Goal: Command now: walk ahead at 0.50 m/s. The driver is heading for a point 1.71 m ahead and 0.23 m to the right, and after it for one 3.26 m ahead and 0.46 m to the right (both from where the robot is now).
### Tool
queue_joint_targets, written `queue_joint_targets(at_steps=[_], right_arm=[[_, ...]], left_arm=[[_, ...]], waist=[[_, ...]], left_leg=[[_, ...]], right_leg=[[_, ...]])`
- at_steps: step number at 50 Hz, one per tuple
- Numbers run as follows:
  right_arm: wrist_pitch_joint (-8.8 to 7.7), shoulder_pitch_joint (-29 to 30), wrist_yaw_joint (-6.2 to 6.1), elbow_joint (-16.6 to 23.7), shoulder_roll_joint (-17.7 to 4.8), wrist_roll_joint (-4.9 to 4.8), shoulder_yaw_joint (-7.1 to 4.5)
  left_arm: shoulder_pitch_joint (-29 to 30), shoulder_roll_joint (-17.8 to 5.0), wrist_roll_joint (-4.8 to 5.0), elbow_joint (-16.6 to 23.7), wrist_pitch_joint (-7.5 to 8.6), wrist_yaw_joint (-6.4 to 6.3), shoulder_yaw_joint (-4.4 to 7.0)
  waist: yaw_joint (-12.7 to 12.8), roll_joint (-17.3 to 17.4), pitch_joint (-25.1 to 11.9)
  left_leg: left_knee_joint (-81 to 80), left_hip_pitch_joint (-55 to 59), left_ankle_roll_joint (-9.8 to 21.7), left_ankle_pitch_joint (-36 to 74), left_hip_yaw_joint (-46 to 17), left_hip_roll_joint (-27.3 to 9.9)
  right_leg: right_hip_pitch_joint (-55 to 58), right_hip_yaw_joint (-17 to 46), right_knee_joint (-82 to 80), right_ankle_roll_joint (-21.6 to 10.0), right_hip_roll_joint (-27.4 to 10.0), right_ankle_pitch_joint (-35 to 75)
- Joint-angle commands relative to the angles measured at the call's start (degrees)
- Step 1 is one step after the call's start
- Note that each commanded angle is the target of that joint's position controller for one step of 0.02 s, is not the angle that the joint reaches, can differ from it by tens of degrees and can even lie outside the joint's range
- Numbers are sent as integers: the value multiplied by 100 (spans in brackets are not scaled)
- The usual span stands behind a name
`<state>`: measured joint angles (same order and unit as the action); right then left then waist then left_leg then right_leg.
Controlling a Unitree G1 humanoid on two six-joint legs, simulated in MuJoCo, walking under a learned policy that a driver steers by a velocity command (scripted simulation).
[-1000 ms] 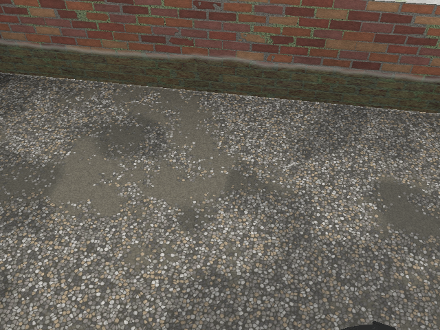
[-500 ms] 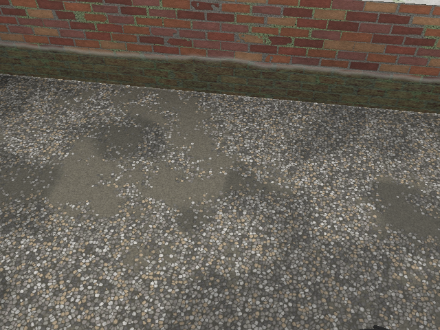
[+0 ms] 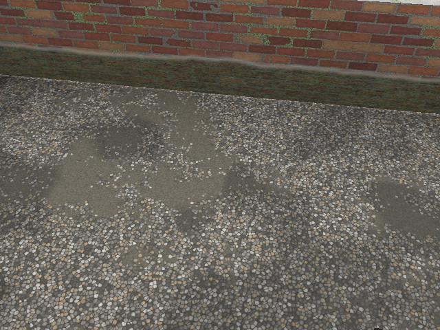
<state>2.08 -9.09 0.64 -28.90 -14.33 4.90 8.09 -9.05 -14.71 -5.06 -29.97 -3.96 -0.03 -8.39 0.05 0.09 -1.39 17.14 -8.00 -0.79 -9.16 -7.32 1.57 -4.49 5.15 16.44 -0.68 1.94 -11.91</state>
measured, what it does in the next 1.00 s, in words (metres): stands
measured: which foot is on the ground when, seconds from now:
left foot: down 0.00-1.00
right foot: down 0.00-1.00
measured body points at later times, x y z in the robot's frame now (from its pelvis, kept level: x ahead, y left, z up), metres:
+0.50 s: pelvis +0.00 +0.00 +0.00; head +0.00 +0.00 +0.45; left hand +0.19 +0.21 -0.07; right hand +0.19 -0.21 -0.07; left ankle +0.00 +0.13 -0.75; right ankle -0.04 -0.12 -0.75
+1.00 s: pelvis +0.00 +0.00 +0.00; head -0.01 +0.00 +0.45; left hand +0.19 +0.21 -0.07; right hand +0.19 -0.21 -0.07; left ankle +0.00 +0.13 -0.75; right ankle -0.04 -0.12 -0.75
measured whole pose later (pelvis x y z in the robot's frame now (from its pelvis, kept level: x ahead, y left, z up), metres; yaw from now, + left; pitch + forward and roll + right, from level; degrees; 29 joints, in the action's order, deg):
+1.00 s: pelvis +0.00 +0.00 +0.00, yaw +0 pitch +0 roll +0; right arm 2.2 -9.6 0.5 -28.9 -14.3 4.9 8.0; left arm -9.0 -14.6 -5.0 -30.3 -4.0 -0.1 -8.4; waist 0.0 0.1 -1.5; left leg 16.8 -7.9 -1.0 -8.9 -7.2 1.2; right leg -4.4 5.9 16.1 -0.7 2.2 -11.6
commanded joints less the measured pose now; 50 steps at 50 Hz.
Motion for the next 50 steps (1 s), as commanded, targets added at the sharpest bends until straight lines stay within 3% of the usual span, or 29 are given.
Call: queue_joint_targets(at_steps=[1, 32, 33, 34, 39, 50], right_arm=[[-98, 408, -18, 538, -492, 0, -170], [-94, 358, -24, 532, -493, 0, -177], [-91, 552, -5, 689, -436, -7, -141], [-84, 325, -30, 534, -478, 22, -172], [-84, 355, -29, 542, -494, 1, -176], [-91, 342, -26, 533, -490, -1, -180]], left_arm=[[401, -520, -2, 520, 93, -19, 175], [403, -513, 0, 493, 92, -24, 172], [372, -402, -65, 587, 133, 25, 127], [379, -508, -26, 472, 108, -4, 166], [413, -516, 4, 497, 97, -18, 170], [405, -505, 2, 483, 92, -23, 170]], waist=[[0, 1, -357], [-5, 1, -351], [102, -11, -227], [-31, -16, -508], [-15, -3, -334], [-7, 1, -342]], left_leg=[[-131, -93, 180, 1237, -346, -471], [-152, -63, 162, 1224, -324, -473], [-101, -235, 132, 1554, -350, -471], [-142, 14, 153, 1299, -319, -475], [-155, -61, 156, 1170, -322, -476], [-163, -60, 154, 1189, -314, -474]], right_leg=[[271, 526, -126, -110, -520, 1053], [258, 562, -150, -118, -500, 1083], [235, 527, -57, -129, -522, 1467], [324, 576, -111, -138, -512, 1207], [216, 573, -164, -116, -500, 1031], [238, 581, -164, -122, -490, 1054]])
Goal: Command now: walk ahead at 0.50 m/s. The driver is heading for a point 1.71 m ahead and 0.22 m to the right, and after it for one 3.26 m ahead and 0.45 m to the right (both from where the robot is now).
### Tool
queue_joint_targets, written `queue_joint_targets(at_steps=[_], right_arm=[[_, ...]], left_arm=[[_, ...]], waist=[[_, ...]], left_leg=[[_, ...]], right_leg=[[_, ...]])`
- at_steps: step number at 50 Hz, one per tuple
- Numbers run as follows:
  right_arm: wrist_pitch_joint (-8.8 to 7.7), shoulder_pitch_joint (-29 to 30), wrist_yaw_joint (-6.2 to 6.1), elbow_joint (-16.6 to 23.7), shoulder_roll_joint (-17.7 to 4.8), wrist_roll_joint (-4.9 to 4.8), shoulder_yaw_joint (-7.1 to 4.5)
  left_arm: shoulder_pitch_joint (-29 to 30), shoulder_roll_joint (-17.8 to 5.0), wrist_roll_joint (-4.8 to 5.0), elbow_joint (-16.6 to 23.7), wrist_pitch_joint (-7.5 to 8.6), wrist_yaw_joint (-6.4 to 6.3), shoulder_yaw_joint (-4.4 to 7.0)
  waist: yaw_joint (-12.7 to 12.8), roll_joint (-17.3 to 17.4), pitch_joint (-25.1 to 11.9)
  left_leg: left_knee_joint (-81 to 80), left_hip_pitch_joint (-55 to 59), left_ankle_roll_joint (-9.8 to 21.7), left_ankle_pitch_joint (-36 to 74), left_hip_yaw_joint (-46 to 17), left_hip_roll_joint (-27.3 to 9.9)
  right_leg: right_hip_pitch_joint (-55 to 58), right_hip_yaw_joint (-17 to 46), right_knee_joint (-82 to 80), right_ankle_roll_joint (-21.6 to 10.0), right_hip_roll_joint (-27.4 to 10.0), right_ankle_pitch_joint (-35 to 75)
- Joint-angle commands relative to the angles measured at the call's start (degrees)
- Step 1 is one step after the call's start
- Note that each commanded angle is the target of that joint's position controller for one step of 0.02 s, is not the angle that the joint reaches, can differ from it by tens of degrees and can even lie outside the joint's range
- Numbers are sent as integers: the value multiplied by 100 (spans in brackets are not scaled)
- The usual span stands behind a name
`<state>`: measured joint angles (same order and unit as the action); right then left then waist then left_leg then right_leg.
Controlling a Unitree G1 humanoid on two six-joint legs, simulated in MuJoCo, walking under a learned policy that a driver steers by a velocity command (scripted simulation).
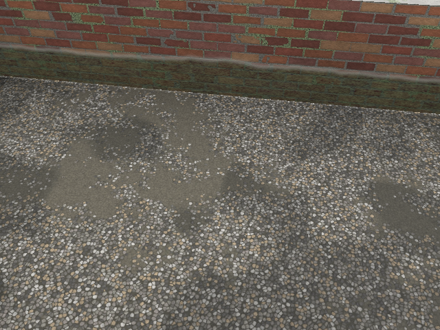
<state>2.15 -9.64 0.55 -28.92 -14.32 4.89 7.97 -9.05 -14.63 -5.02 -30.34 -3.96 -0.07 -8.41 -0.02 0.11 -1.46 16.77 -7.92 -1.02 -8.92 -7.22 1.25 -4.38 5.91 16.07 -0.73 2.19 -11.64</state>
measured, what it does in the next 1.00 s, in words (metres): stands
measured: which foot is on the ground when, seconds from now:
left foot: down 0.00-1.00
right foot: down 0.00-1.00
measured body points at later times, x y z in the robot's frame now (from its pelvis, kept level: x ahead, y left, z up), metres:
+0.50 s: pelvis +0.00 +0.00 +0.00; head +0.00 +0.00 +0.45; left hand +0.19 +0.21 -0.07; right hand +0.19 -0.21 -0.07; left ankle +0.00 +0.13 -0.75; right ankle -0.03 -0.12 -0.75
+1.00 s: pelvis +0.00 +0.00 +0.00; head +0.00 +0.00 +0.45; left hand +0.19 +0.21 -0.07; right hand +0.19 -0.21 -0.07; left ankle +0.00 +0.13 -0.75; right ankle -0.04 -0.12 -0.75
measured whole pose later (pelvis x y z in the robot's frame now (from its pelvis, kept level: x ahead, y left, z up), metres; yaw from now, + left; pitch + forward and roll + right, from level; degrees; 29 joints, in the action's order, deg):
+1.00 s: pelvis +0.00 +0.00 +0.00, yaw +0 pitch +0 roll +0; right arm 2.2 -10.1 0.5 -29.0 -14.4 4.9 7.9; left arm -8.9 -14.6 -5.0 -30.6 -4.0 -0.2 -8.4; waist -0.1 0.1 -1.5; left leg 16.5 -7.8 -1.2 -8.8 -7.1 1.0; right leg -4.3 6.6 15.9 -0.7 2.4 -11.5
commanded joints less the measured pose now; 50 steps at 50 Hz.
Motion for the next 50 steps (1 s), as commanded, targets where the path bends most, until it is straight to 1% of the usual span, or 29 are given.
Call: queue_joint_targets(at_steps=[1, 24, 25, 26, 27, 31, 50], right_arm=[[-98, 395, -17, 535, -491, 0, -169], [-98, 361, -20, 528, -497, 0, -174], [-95, 552, -1, 683, -438, -6, -137], [-87, 330, -26, 531, -482, 22, -169], [-89, 345, -27, 542, -504, 16, -171], [-88, 361, -25, 539, -499, 1, -172], [-96, 336, -22, 527, -500, -1, -178]], left_arm=[[405, -513, -2, 519, 92, -20, 172], [410, -511, 0, 506, 91, -25, 170], [374, -400, -67, 602, 132, 26, 125], [387, -507, -26, 488, 108, -4, 164], [393, -523, 7, 511, 103, -12, 170], [419, -516, 4, 512, 98, -19, 168], [414, -508, 2, 497, 92, -28, 169]], waist=[[0, -3, -335], [-6, -1, -336], [102, -15, -215], [-31, -17, -492], [-11, -13, -411], [-15, -6, -322], [-9, -4, -333]], left_leg=[[-127, -67, 177, 1167, -324, -442], [-134, -43, 165, 1178, -308, -442], [-83, -212, 136, 1507, -335, -443], [-122, 34, 156, 1252, -303, -443], [-110, 25, 153, 1203, -301, -445], [-134, -39, 160, 1129, -306, -445], [-142, -31, 153, 1159, -294, -442]], right_leg=[[226, 506, -126, -117, -514, 1030], [225, 528, -134, -119, -502, 1075], [199, 489, -42, -129, -526, 1458], [290, 541, -95, -139, -513, 1201], [224, 536, -114, -126, -508, 1131], [185, 538, -146, -117, -501, 1027], [211, 550, -142, -121, -489, 1076]])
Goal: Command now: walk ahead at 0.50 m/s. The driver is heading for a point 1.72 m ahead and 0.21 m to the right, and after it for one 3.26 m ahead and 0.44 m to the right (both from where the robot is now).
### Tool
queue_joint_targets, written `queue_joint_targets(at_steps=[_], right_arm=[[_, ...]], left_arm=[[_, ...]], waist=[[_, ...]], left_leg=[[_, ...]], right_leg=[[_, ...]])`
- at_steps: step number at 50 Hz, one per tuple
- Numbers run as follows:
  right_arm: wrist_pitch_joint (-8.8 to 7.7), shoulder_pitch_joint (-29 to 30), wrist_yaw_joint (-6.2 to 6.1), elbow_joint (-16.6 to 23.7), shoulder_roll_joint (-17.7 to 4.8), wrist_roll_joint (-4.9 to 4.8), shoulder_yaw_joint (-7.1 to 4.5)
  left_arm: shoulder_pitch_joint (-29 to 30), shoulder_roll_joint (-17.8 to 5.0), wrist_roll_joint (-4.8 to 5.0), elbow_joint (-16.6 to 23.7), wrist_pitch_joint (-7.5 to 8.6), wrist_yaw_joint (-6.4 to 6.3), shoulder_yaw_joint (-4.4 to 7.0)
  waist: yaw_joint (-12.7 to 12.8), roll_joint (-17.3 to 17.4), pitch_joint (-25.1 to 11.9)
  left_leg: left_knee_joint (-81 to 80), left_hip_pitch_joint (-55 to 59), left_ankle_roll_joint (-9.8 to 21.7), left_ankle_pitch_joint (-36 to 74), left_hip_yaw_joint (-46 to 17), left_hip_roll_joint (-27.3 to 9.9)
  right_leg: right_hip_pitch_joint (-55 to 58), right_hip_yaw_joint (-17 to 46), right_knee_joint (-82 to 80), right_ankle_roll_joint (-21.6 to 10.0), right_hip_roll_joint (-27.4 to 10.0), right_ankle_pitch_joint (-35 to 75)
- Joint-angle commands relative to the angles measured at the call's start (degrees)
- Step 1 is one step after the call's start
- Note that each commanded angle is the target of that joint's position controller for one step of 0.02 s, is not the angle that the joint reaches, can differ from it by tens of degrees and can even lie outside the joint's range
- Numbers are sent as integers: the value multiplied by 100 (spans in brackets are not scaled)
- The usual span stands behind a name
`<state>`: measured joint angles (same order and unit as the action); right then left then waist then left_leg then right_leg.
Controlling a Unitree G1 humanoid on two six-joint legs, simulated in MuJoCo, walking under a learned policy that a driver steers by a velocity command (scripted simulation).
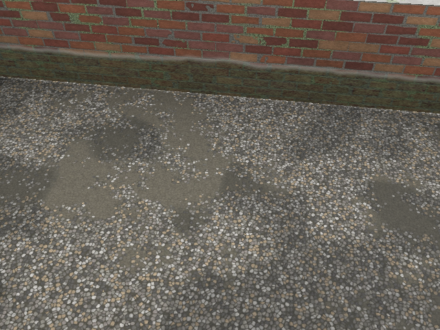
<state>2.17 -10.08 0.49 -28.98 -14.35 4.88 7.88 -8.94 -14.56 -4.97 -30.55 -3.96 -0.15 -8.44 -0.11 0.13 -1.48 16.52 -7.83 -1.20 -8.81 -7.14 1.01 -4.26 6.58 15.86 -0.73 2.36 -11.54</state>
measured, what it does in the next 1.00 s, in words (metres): stands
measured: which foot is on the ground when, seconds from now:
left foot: down 0.00-1.00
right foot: down 0.00-1.00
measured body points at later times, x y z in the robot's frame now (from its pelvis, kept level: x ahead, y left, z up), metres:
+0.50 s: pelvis +0.00 +0.00 +0.00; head -0.01 +0.00 +0.45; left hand +0.19 +0.21 -0.07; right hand +0.19 -0.21 -0.07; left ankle +0.00 +0.14 -0.75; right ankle -0.03 -0.12 -0.75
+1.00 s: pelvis +0.00 -0.01 +0.00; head -0.01 -0.01 +0.45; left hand +0.12 +0.23 -0.11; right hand +0.14 -0.24 -0.10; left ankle +0.00 +0.14 -0.75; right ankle -0.04 -0.12 -0.75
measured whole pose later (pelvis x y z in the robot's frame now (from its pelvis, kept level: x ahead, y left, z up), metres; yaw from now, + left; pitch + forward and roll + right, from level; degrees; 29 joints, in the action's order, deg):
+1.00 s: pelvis +0.00 -0.01 +0.00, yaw +0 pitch +0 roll +0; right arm 3.6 -15.9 -0.3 -33.3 -15.7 2.7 5.0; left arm -16.5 -15.8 -2.3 -36.7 -3.0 1.3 -5.4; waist -0.1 0.3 -2.0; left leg 15.0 -6.9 -1.8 -8.1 -7.8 0.1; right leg -2.5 6.5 12.7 -1.4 2.9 -10.0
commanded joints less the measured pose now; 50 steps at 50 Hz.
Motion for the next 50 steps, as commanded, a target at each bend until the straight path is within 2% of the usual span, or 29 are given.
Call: queue_joint_targets(at_steps=[1, 4, 5, 6, 7, 8, 10, 15, 33, 38, 42, 43, 44, 46, 50], right_arm=[[-97, 378, -17, 532, -497, 0, -170], [-97, 375, -18, 532, -498, 0, -170], [-95, 564, 0, 686, -437, -5, -133], [-87, 345, -24, 535, -482, 23, -165], [-89, 358, -25, 546, -504, 17, -167], [-92, 390, -51, 558, -590, -30, -194], [-47, 393, -87, 568, -583, -40, -196], [10, 422, -110, 598, -549, -13, -191], [9, 446, -113, 637, -557, -10, -184], [37, -16, -94, 309, -694, -132, -306], [56, -211, -94, 111, -705, -200, -405], [30, -7, -65, 234, -628, -221, -385], [29, -113, -66, 178, -636, -212, -403], [32, -231, -76, 121, -644, -211, -426], [63, -402, -109, 18, -664, -228, -468]], left_arm=[[404, -515, -2, 518, 92, -20, 172], [405, -515, -2, 517, 92, -20, 171], [367, -404, -69, 613, 132, 31, 126], [384, -511, -27, 499, 109, 2, 166], [390, -527, 5, 523, 104, -7, 171], [317, -606, 45, 484, 158, 6, 202], [338, -598, 66, 467, 214, 40, 199], [379, -548, 56, 484, 245, 81, 188], [391, -570, 49, 494, 249, 101, 187], [-96, -720, 191, 152, 199, 108, 319], [-289, -726, 280, -70, 157, 97, 420], [-258, -599, 225, 46, 195, 138, 391], [-391, -632, 216, -44, 202, 145, 413], [-520, -666, 249, -118, 195, 141, 443], [-702, -685, 294, -244, 179, 127, 480]], waist=[[1, -6, -331], [0, -5, -331], [108, -19, -211], [-26, -19, -485], [-7, -15, -405], [45, -29, -476], [1, -19, -417], [-28, 18, -324], [-25, 6, -330], [-29, 18, -177], [-36, 18, 30], [59, 33, 186], [45, 22, -61], [35, -7, -212], [10, -4, -163]], left_leg=[[-118, -39, 171, 1148, -301, -418], [-118, -36, 169, 1150, -299, -418], [-66, -205, 142, 1478, -327, -420], [-105, 40, 161, 1224, -294, -418], [-94, 30, 158, 1175, -293, -421], [-4, 139, 178, 1256, -374, -506], [18, 161, 196, 1221, -385, -516], [24, 102, 181, 1145, -371, -492], [55, 19, 149, 1028, -373, -492], [-134, 77, 274, 853, -432, -533], [-237, 5, 311, 654, -423, -519], [-227, -180, 269, 1262, -481, -563], [-206, -65, 266, 1346, -465, -563], [-190, 40, 254, 1380, -441, -554], [-243, 71, 259, 1206, -407, -546]], right_leg=[[199, 483, -122, -121, -505, 1067], [199, 486, -122, -121, -504, 1073], [171, 445, -31, -129, -529, 1455], [263, 499, -83, -140, -514, 1199], [198, 494, -102, -127, -510, 1129], [147, 477, -84, -146, -566, 1114], [31, 472, -112, -154, -561, 1040], [-48, 460, -108, -164, -541, 1013], [-58, 482, -93, -188, -543, 964], [53, 523, -297, -299, -573, 777], [47, 505, -428, -338, -554, 671], [54, 510, -352, -328, -618, 1452], [222, 517, -313, -345, -639, 1650], [307, 512, -299, -355, -643, 1779], [241, 503, -406, -350, -629, 1603]])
